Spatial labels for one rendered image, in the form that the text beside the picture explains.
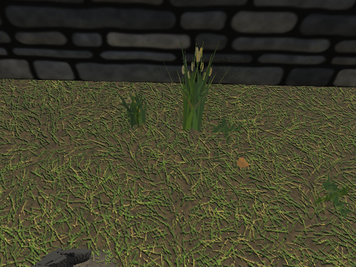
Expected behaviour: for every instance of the robot left hand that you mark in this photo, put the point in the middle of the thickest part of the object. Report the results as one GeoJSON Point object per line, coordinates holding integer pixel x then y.
{"type": "Point", "coordinates": [64, 258]}

